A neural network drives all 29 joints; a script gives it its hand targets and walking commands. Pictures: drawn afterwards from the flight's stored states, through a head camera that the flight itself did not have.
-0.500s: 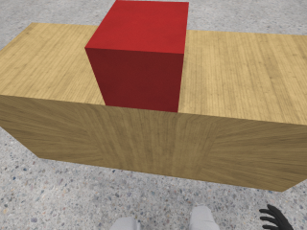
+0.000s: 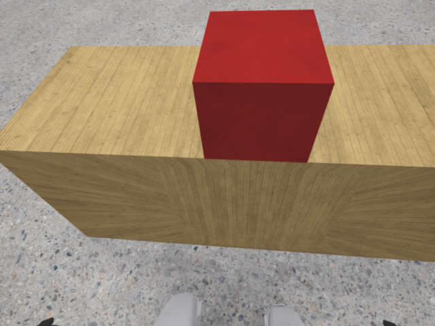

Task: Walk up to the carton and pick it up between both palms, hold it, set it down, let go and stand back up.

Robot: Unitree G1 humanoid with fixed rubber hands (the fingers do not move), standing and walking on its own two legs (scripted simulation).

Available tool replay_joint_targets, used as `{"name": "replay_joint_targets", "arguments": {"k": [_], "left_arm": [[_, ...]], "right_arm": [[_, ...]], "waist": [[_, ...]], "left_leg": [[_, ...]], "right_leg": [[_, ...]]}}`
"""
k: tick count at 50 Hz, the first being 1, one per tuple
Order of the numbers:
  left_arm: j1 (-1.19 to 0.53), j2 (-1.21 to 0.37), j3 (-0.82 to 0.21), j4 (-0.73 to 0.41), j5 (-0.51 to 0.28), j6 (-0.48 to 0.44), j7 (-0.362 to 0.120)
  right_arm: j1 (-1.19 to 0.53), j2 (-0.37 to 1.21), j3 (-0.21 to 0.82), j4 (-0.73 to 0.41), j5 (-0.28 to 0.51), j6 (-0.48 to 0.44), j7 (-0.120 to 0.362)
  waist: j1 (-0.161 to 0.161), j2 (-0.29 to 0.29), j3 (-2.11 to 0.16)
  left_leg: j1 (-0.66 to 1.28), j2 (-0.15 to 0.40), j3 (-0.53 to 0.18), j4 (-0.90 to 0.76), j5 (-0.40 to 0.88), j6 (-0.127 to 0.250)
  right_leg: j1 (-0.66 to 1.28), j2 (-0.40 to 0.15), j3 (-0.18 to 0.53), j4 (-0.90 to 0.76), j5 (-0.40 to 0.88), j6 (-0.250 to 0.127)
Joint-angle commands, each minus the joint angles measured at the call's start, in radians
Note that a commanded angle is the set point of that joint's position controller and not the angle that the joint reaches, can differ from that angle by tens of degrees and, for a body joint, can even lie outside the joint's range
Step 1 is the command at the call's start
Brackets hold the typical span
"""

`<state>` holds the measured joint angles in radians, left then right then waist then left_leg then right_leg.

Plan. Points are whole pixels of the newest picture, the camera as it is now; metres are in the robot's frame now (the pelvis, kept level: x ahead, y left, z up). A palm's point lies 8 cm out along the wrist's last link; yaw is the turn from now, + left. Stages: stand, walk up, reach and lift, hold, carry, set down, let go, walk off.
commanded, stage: walk up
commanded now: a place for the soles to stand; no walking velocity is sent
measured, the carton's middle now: (257, 85) +0.66 -0.06 +0.05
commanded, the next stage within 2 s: none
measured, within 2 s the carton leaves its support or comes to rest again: neither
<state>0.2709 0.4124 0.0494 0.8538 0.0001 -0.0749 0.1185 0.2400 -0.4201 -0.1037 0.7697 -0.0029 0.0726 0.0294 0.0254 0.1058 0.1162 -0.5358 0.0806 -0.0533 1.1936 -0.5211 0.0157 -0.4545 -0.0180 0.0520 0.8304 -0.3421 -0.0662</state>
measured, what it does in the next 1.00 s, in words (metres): steps to the right: left foot, then right foot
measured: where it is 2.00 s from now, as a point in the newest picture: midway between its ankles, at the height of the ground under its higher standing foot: outside the picture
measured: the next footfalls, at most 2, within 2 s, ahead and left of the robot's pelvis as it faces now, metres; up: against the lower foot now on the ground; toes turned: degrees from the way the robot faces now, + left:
left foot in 0.06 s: +0.06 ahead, +0.19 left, +0.00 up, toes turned +0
right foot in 0.64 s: +0.07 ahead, -0.18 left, +0.00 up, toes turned -7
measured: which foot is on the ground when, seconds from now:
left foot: up 0.00-0.04, down 0.06-0.66, up 0.68-1.00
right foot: down 0.00-0.06, up 0.08-0.62, down 0.64-1.00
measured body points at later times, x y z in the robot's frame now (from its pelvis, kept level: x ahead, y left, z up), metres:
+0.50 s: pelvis -0.01 +0.03 +0.01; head +0.03 +0.07 +0.45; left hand +0.09 +0.35 -0.13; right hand -0.04 -0.32 -0.07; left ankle +0.02 +0.19 -0.70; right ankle +0.01 -0.15 -0.64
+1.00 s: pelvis +0.00 -0.11 +0.01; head +0.03 -0.17 +0.46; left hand +0.10 +0.21 -0.07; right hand +0.00 -0.43 -0.14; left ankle +0.04 +0.07 -0.63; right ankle +0.03 -0.18 -0.70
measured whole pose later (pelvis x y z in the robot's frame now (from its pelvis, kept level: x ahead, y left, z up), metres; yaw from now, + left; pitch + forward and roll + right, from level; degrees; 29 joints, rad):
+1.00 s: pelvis +0.00 -0.11 +0.01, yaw -11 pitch +0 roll +4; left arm 0.27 0.38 0.06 0.90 0.00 -0.04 0.00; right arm 0.26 -0.41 -0.05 0.92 0.00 0.00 -0.05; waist 0.04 0.05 0.09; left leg -0.55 -0.02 -0.09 1.13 -0.46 0.02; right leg -0.46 0.06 0.04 0.80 -0.33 -0.07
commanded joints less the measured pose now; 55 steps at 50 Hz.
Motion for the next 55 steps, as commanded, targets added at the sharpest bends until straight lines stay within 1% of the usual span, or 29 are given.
{"name": "replay_joint_targets", "arguments": {"k": [1, 2, 3, 4, 5, 7, 8, 9, 13, 14, 17, 20, 22, 23, 28, 29, 30, 31, 32, 34, 35, 37, 39, 40, 41, 46, 48, 51, 55], "left_arm": [[-0.197, 0.186, 0.058, -0.093, 0.053, 0.045, -0.052], [-0.167, 0.141, 0.044, -0.104, 0.045, 0.058, -0.056], [-0.108, 0.129, 0.040, -0.099, 0.048, 0.065, -0.061], [-0.090, 0.206, 0.058, -0.073, 0.048, 0.077, -0.066], [-0.129, 0.242, 0.075, -0.076, 0.067, 0.078, -0.075], [-0.094, 0.267, 0.103, -0.043, 0.059, 0.086, -0.097], [-0.043, 0.268, 0.118, -0.015, 0.060, 0.094, -0.114], [-0.031, 0.266, 0.128, -0.021, 0.055, 0.106, -0.125], [0.020, 0.230, 0.121, -0.037, 0.052, 0.132, -0.151], [0.005, 0.198, 0.111, -0.031, 0.060, 0.132, -0.154], [-0.043, 0.202, 0.107, -0.054, 0.046, 0.130, -0.145], [-0.096, 0.190, 0.105, -0.080, 0.044, 0.122, -0.148], [-0.101, 0.185, 0.102, -0.085, 0.046, 0.117, -0.149], [-0.123, 0.201, 0.105, -0.085, 0.046, 0.110, -0.149], [-0.002, 0.209, 0.126, -0.062, 0.046, 0.107, -0.170], [0.078, 0.224, 0.150, -0.014, 0.043, 0.105, -0.166], [0.200, 0.246, 0.176, 0.050, 0.040, 0.095, -0.157], [0.206, 0.293, 0.178, 0.041, 0.055, 0.090, -0.144], [0.143, 0.319, 0.168, 0.007, 0.058, 0.083, -0.137], [0.021, 0.356, 0.163, -0.036, 0.041, 0.088, -0.132], [0.030, 0.346, 0.169, -0.032, 0.041, 0.081, -0.130], [-0.018, 0.243, 0.128, -0.009, 0.036, 0.063, -0.115], [0.012, 0.207, 0.103, 0.005, 0.024, 0.036, -0.100], [0.024, 0.188, 0.104, 0.017, 0.021, 0.022, -0.094], [0.045, 0.191, 0.100, 0.016, 0.025, 0.006, -0.089], [0.057, 0.202, 0.092, 0.031, 0.005, -0.014, -0.070], [0.021, 0.190, 0.092, 0.022, 0.010, -0.014, -0.067], [0.050, 0.199, 0.101, 0.037, 0.008, -0.014, -0.062], [0.032, 0.179, 0.103, 0.038, 0.008, -0.014, -0.056]], "right_arm": [[0.354, -0.214, -0.082, 0.069, -0.030, -0.089, -0.053], [0.375, -0.285, -0.087, 0.082, -0.044, -0.098, -0.071], [0.235, -0.339, -0.096, 0.031, -0.057, -0.105, -0.080], [0.093, -0.386, -0.087, 0.005, -0.045, -0.113, -0.083], [-0.013, -0.448, -0.098, -0.007, -0.038, -0.114, -0.089], [-0.037, -0.392, -0.085, 0.019, -0.041, -0.145, -0.098], [-0.028, -0.359, -0.074, 0.019, -0.032, -0.153, -0.103], [0.018, -0.333, -0.064, 0.025, -0.024, -0.156, -0.115], [0.066, -0.321, -0.067, 0.063, -0.028, -0.165, -0.116], [0.098, -0.310, -0.065, 0.074, -0.027, -0.166, -0.121], [0.147, -0.308, -0.070, 0.066, -0.032, -0.167, -0.118], [0.167, -0.323, -0.065, 0.070, -0.033, -0.170, -0.117], [0.173, -0.319, -0.067, 0.048, -0.032, -0.167, -0.113], [0.180, -0.317, -0.068, 0.043, -0.022, -0.166, -0.112], [0.036, -0.367, -0.063, 0.023, -0.037, -0.168, -0.115], [-0.003, -0.351, -0.062, 0.010, -0.030, -0.159, -0.111], [0.037, -0.280, -0.040, 0.031, -0.038, -0.148, -0.114], [0.107, -0.174, 0.001, 0.030, -0.025, -0.141, -0.119], [0.115, -0.126, 0.024, 0.029, -0.015, -0.125, -0.126], [0.064, -0.226, -0.007, 0.022, -0.011, -0.117, -0.134], [0.030, -0.263, -0.009, 0.056, -0.008, -0.117, -0.128], [0.096, -0.216, 0.015, 0.097, 0.015, -0.112, -0.108], [0.181, -0.172, 0.019, 0.133, 0.026, -0.105, -0.090], [0.229, -0.162, 0.018, 0.162, 0.016, -0.097, -0.085], [0.192, -0.157, 0.015, 0.151, 0.011, -0.091, -0.089], [0.091, -0.163, 0.018, 0.123, 0.010, -0.074, -0.082], [0.073, -0.176, 0.012, 0.125, 0.012, -0.070, -0.082], [0.066, -0.173, 0.015, 0.130, 0.015, -0.057, -0.082], [0.060, -0.162, 0.016, 0.147, 0.011, -0.057, -0.082]], "waist": [[-0.217, -0.189, -0.113], [-0.206, 0.025, -0.067], [-0.120, 0.029, 0.013], [-0.063, -0.080, 0.106], [-0.065, -0.038, 0.155], [-0.012, 0.000, 0.230], [0.004, -0.040, 0.200], [-0.013, -0.021, 0.171], [-0.018, 0.019, 0.061], [-0.029, 0.003, 0.037], [-0.056, 0.065, -0.009], [-0.066, 0.161, -0.021], [-0.060, 0.172, -0.020], [-0.068, 0.103, 0.009], [0.035, 0.141, -0.075], [0.078, 0.138, -0.122], [0.117, -0.060, -0.170], [0.116, -0.373, -0.137], [0.085, -0.433, -0.135], [0.057, -0.285, -0.120], [0.065, -0.193, -0.101], [-0.003, -0.128, -0.022], [-0.030, -0.183, -0.100], [-0.033, -0.171, -0.156], [-0.010, -0.140, -0.169], [0.001, -0.159, -0.142], [-0.009, -0.147, -0.127], [0.016, -0.207, -0.137], [0.004, -0.247, -0.146]], "left_leg": [[0.452, -0.055, 0.060, -0.605, 0.128, -0.052], [0.397, 0.074, -0.128, -0.687, 0.026, -0.037], [0.243, 0.318, -0.591, -0.872, -0.264, 0.031], [0.094, 0.388, -0.677, -0.994, -0.417, 0.078], [-0.007, 0.424, -0.792, -1.087, -0.555, 0.123], [0.038, 0.357, -0.572, -1.028, -0.402, 0.082], [0.056, 0.298, -0.437, -0.973, -0.269, 0.006], [0.115, 0.254, -0.367, -0.954, -0.194, -0.013], [0.320, 0.200, -0.270, -0.868, -0.074, -0.012], [0.357, 0.185, -0.264, -0.856, 0.006, -0.054], [0.402, 0.200, -0.206, -0.811, 0.182, -0.025], [0.495, 0.232, -0.183, -0.730, 0.416, 0.096], [0.472, 0.282, -0.164, -0.705, 0.519, 0.177], [0.413, 0.304, -0.152, -0.679, 0.589, 0.193], [0.251, 0.328, -0.066, -0.605, 0.542, 0.182], [0.139, 0.255, 0.028, -0.510, 0.433, 0.144], [0.075, 0.170, 0.064, -0.179, 0.426, 0.102], [-0.094, 0.020, 0.108, 0.018, 0.130, 0.053], [-0.240, -0.086, 0.031, 0.132, -0.110, 0.026], [-0.187, -0.068, -0.020, 0.146, -0.101, 0.039], [-0.174, -0.029, -0.077, 0.162, -0.026, 0.042], [-0.152, -0.019, -0.091, 0.063, 0.071, 0.034], [-0.112, -0.038, -0.125, -0.039, 0.092, 0.015], [-0.094, -0.048, -0.150, -0.064, 0.115, 0.011], [-0.078, -0.039, -0.157, -0.098, 0.104, -0.008], [-0.088, -0.080, -0.167, -0.123, 0.141, -0.002], [-0.096, -0.098, -0.176, -0.132, 0.148, -0.010], [-0.109, -0.103, -0.164, -0.136, 0.150, 0.004], [-0.103, -0.110, -0.163, -0.138, 0.128, -0.007]], "right_leg": [[-0.281, 0.037, 0.144, 0.171, -0.061, -0.056], [-0.370, 0.142, 0.127, 0.332, -0.254, -0.029], [-0.443, 0.161, 0.180, 0.465, -0.241, 0.019], [-0.408, 0.105, 0.245, 0.441, -0.159, 0.025], [-0.386, 0.082, 0.261, 0.471, -0.155, 0.047], [-0.382, 0.039, 0.270, 0.451, -0.051, 0.061], [-0.325, 0.049, 0.259, 0.441, -0.012, 0.057], [-0.302, 0.065, 0.225, 0.425, 0.039, 0.061], [-0.313, 0.082, 0.192, 0.441, 0.058, 0.058], [-0.317, 0.096, 0.196, 0.437, 0.068, 0.057], [-0.294, 0.077, 0.176, 0.391, 0.041, 0.053], [-0.335, 0.033, 0.129, 0.304, -0.007, 0.061], [-0.302, 0.009, 0.079, 0.246, -0.068, 0.062], [-0.268, -0.014, 0.080, 0.221, -0.092, 0.065], [0.037, -0.079, -0.036, 0.001, -0.166, 0.019], [0.240, -0.046, -0.098, -0.095, -0.081, 0.016], [0.396, -0.023, -0.015, -0.225, -0.079, 0.013], [0.404, -0.033, 0.155, -0.306, -0.061, 0.006], [0.360, -0.120, 0.467, -0.339, -0.154, -0.035], [0.182, -0.282, 0.765, -0.598, -0.450, -0.117], [0.138, -0.256, 0.669, -0.581, -0.447, -0.049], [0.141, -0.184, 0.475, -0.489, -0.196, 0.055], [0.266, -0.163, 0.368, -0.377, 0.085, 0.049], [0.314, -0.182, 0.380, -0.347, 0.178, 0.047], [0.312, -0.205, 0.379, -0.344, 0.184, -0.019], [0.308, -0.211, 0.359, -0.336, 0.404, 0.049], [0.331, -0.188, 0.339, -0.348, 0.378, 0.061], [0.408, -0.176, 0.337, -0.395, 0.294, 0.155], [0.423, -0.181, 0.320, -0.375, 0.410, 0.148]]}}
